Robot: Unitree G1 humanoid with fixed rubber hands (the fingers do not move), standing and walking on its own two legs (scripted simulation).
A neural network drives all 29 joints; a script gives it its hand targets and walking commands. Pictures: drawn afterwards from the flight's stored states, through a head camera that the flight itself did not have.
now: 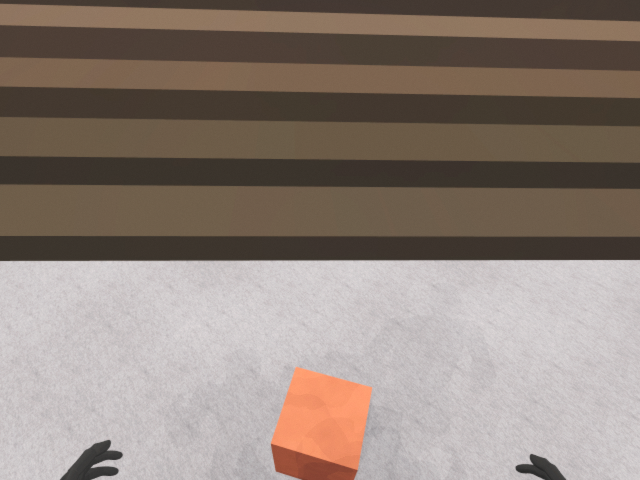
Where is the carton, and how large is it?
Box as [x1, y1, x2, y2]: [271, 367, 371, 479]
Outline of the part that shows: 296,367 271,441 276,471 301,479 353,479 358,465 371,387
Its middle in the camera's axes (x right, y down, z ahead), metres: +0.01 +0.52 +1.06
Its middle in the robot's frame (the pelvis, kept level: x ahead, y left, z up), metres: +0.41 -0.02 -0.65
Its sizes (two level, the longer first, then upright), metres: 0.210 0.200 0.250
